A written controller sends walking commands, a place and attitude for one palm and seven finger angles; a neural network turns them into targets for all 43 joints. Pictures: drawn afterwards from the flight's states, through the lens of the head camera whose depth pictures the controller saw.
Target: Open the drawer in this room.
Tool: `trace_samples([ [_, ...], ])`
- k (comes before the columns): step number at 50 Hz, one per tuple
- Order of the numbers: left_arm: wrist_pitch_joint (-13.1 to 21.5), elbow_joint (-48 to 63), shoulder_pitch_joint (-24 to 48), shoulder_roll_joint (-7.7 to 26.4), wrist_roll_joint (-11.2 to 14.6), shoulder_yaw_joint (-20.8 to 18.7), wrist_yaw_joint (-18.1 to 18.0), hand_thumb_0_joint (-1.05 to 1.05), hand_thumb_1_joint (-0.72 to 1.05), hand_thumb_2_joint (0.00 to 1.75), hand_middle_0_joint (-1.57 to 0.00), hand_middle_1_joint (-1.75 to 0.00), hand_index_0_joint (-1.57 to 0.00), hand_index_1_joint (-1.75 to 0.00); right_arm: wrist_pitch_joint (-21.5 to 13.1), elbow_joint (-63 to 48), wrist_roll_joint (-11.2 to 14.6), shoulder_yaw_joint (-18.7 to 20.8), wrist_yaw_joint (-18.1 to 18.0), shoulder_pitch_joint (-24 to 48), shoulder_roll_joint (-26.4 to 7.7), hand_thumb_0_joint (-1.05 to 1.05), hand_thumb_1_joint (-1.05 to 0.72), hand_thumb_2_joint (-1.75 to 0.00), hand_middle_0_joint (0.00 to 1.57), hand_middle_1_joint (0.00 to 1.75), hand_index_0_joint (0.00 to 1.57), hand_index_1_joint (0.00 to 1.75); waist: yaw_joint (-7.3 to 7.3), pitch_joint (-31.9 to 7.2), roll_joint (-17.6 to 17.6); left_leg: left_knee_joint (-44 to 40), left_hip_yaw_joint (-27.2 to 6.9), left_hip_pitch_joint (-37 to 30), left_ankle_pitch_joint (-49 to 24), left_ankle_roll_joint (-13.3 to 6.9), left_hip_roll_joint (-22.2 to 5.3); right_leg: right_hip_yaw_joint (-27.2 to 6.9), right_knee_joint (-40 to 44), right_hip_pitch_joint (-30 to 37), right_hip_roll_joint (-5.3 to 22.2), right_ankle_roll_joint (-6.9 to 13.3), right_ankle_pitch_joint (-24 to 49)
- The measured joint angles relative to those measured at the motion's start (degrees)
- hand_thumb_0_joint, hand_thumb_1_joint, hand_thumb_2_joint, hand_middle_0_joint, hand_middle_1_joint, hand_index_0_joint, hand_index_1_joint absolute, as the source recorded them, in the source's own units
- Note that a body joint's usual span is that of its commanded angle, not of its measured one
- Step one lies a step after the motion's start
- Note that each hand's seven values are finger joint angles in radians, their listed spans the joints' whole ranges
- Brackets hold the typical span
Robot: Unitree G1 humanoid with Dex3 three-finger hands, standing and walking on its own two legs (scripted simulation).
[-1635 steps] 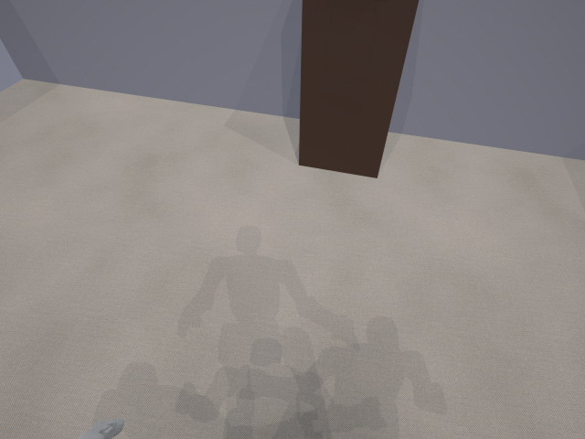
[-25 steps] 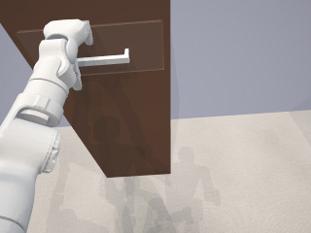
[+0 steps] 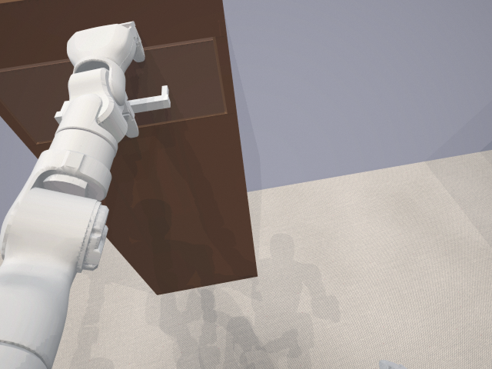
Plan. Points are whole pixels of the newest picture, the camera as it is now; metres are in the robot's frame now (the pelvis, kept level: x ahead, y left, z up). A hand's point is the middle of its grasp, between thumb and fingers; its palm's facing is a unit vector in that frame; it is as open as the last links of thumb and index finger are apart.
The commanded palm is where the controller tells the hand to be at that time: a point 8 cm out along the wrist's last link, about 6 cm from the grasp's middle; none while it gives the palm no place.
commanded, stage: move the hooked fingers above the handle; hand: left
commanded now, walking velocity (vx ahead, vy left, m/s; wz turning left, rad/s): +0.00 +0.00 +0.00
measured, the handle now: (115, 103) +0.54 +0.21 +0.17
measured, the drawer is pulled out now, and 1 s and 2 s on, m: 0.00 0.00 0.00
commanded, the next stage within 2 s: lower the fingers behind the handle in 1.38 s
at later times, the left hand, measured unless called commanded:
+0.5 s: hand (125, 74) +0.51 +0.16 +0.25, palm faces +0.16 -0.10 -0.98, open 13.9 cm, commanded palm +0.48 +0.22 +0.28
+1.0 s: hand (79, 126) +0.47 +0.25 +0.18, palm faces -0.09 +0.06 -0.99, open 13.9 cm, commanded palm +0.48 +0.22 +0.28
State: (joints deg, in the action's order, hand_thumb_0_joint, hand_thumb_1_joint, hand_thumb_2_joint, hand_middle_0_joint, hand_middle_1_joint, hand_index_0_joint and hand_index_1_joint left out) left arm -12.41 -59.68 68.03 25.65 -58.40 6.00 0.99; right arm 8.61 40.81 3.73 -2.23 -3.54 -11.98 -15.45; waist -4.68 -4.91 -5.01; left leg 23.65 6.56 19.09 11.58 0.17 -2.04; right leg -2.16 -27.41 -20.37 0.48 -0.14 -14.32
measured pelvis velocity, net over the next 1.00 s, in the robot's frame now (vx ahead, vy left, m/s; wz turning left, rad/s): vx -0.01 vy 0.00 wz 0.05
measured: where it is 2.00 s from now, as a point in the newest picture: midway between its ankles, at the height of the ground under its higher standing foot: outside the picture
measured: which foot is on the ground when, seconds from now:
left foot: down 0.00-1.00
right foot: down 0.00-1.00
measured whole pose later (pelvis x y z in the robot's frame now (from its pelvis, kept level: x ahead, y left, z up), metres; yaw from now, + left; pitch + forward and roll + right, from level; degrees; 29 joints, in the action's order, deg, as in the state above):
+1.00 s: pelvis -0.01 +0.00 +0.00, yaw +3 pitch +9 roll +0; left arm -1.0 -53.3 63.5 35.7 -57.1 11.8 11.1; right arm 4.0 39.0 3.5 2.4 -5.2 -21.5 -18.0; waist -4.1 -2.8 -1.2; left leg 28.1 3.3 24.4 12.3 -0.1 -2.0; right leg 0.9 -28.2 -22.7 0.7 -0.1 -14.3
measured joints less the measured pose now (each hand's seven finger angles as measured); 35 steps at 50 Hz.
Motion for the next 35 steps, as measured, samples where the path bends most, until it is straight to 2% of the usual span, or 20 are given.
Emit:
trace_samples([
  [4,-1.92,-4.16,0.16,5.29,-0.7,-0.46,4.79,0.01,-0.49,0.3,-0.37,-1.22,-0.36,-1.24,-0.11,-1.3,0.69,-0.04,-1.66,-0.34,-0.51,0.0,-0.9,-0.9,0.2,0.3,0.2,0.3,-0.81,0.34,0.76,0.01,-0.7,-0.36,-0.26,-0.11,-0.21,0.71,-0.2,0.55,-0.22,0.39,-0.09],
  [6,-1.56,-5.02,0.18,7.8,-0.72,1.71,8.07,0.01,-0.49,0.3,-0.35,-1.21,-0.35,-1.23,-0.71,-2.06,0.96,0.57,-2.05,-1.4,-1.0,0.0,-0.9,-0.9,0.2,0.3,0.2,0.3,-0.84,0.76,1.42,0.28,-1.68,0.0,-0.39,-0.1,-0.22,1.7,-0.1,0.78,-0.21,0.63,-0.12],
  [9,1.78,-1.39,-0.85,9.36,0.91,6.87,12.98,0.0,-0.49,0.3,-0.34,-1.21,-0.34,-1.22,-2.35,-2.09,1.08,1.96,-2.16,-3.71,-2.02,0.0,-0.9,-0.9,0.2,0.3,0.2,0.3,0.41,1.65,2.5,0.94,-3.46,0.8,-0.5,-0.04,-0.12,3.46,0.32,1.21,-0.1,0.9,-0.08],
  [11,5.31,3.44,-1.95,8.72,3.47,10.36,15.49,0.0,-0.49,0.3,-0.33,-1.2,-0.33,-1.21,-3.79,-1.28,0.93,2.77,-2.23,-5.25,-2.74,0.0,-0.9,-0.9,0.2,0.3,0.2,0.3,1.69,2.17,3.11,1.43,-4.6,1.31,-0.49,0.14,0.15,4.59,0.39,1.46,0.17,0.94,-0.22],
  [12,6.2,6.26,-2.41,8.31,4.19,11.75,15.39,0.0,-0.49,0.3,-0.33,-1.2,-0.32,-1.21,-4.64,-0.73,0.85,3.08,-2.28,-5.87,-3.06,0.0,-0.9,-0.9,0.2,0.3,0.2,0.3,2.27,2.43,3.3,1.74,-5.15,1.53,-0.44,0.22,0.35,5.14,0.37,1.61,0.36,0.9,-0.35],
  [15,11.96,12.96,-2.96,6.72,8.39,12.94,15.29,0.0,-0.49,0.3,-0.33,-1.2,-0.29,-1.21,-7.19,0.98,0.35,3.72,-2.27,-6.71,-3.67,0.0,-0.9,-0.9,0.2,0.3,0.2,0.3,3.37,2.79,3.43,2.69,-6.26,2.12,-0.06,0.35,0.91,6.23,0.22,1.88,0.91,0.65,-0.76],
  [17,14.34,14.72,-2.54,4.48,10.01,12.97,13.45,0.0,-0.49,0.3,-0.33,-1.2,-0.29,-1.21,-8.48,1.84,0.12,3.83,-1.86,-6.4,-3.67,0.01,-0.9,-0.9,0.2,0.3,0.2,0.3,3.37,2.59,3.29,3.22,-6.49,2.4,0.31,0.17,1.17,6.45,0.27,1.96,1.16,0.41,-0.9],
  [19,15.21,14.3,-1.64,2.01,10.14,11.42,10.23,0.0,-0.49,0.3,-0.33,-1.2,-0.3,-1.2,-9.11,2.23,-0.13,3.62,-1.07,-5.41,-3.21,0.01,-0.9,-0.9,0.2,0.3,0.2,0.3,2.73,2.02,3.18,3.6,-6.17,2.89,0.65,-0.02,1.25,6.13,0.22,1.48,1.26,0.19,-0.9],
  [21,14.64,11.62,-0.18,0.14,8.85,8.33,6.14,0.0,-0.49,0.3,-0.32,-1.2,-0.3,-1.2,-9.17,2.2,-0.52,2.9,-0.12,-4.04,-2.41,0.0,-0.9,-0.9,0.2,0.3,0.2,0.3,1.53,1.3,3.1,3.7,-5.4,3.57,0.84,-0.18,1.22,5.35,-0.01,0.4,1.28,0.0,-0.83],
  [23,12.35,7.6,1.74,-0.2,6.13,5.28,2.48,0.0,-0.49,0.3,-0.33,-1.21,-0.31,-1.2,-8.57,1.57,-1.02,1.98,0.82,-2.89,-1.45,0.0,-0.9,-0.9,0.2,0.3,0.2,0.3,0.21,0.69,2.81,3.61,-4.33,4.37,0.9,-0.31,1.09,4.26,-0.3,-1.02,1.21,-0.17,-0.68],
  [27,8.55,2.74,4.45,-1.58,2.23,2.55,-0.66,0.0,-0.49,0.3,-0.49,-1.34,-0.35,-1.23,-5.65,0.88,-1.4,0.54,1.76,-2.75,0.11,0.0,-0.9,-0.9,0.2,0.3,0.2,0.3,0.03,-0.33,1.57,3.62,-2.7,5.2,0.96,-0.56,0.85,2.61,-0.66,-2.66,1.02,-0.49,-0.34],
  [31,3.13,-2.03,6.07,-2.09,-0.8,2.33,-1.17,0.0,-0.49,0.3,-0.49,-1.32,-0.38,-1.29,-2.26,0.98,-0.77,-0.85,1.36,-2.34,1.13,0.0,-0.9,-0.9,0.2,0.3,0.2,0.3,-0.44,-1.04,0.41,3.14,-1.29,4.49,0.84,-0.77,0.71,1.18,-0.92,-2.87,0.89,-0.76,-0.08],
  [35,-0.57,-6.02,6.55,0.37,-1.14,1.14,1.57,0.01,-0.49,0.3,-0.42,-1.27,-0.39,-1.3,-0.69,-0.13,0.2,-1.7,-0.38,-2.16,1.37,0.0,-0.9,-0.9,0.2,0.3,0.2,0.3,-1.78,-0.59,-0.03,2.48,-0.12,3.0,0.62,-0.83,0.47,0.01,-1.07,-2.25,0.62,-0.86,0.13],
])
